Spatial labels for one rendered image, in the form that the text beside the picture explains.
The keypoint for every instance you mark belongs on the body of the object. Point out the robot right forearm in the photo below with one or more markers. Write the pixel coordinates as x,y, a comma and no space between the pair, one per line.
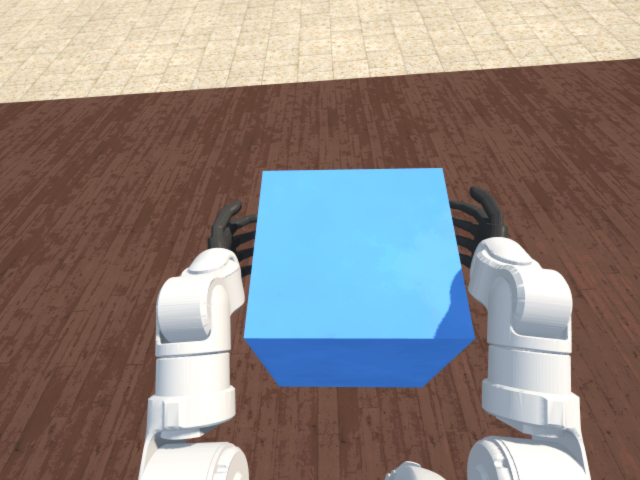
529,326

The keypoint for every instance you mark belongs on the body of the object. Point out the robot right upper arm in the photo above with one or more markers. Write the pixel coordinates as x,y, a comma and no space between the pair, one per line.
507,458

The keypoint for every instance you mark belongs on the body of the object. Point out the robot right hand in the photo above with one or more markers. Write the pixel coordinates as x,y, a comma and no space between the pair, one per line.
490,219

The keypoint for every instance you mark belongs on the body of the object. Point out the robot left upper arm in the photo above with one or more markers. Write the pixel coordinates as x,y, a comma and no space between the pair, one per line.
197,461

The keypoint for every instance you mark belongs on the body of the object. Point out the right robot shin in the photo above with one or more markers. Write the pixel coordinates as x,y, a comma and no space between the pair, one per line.
408,463

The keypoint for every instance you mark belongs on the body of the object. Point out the robot left forearm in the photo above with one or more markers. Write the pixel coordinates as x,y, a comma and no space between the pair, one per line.
193,394

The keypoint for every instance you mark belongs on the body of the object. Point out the carton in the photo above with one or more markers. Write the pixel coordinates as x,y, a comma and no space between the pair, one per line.
356,278

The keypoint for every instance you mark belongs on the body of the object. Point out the robot left hand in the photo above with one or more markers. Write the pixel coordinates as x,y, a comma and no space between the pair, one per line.
222,233

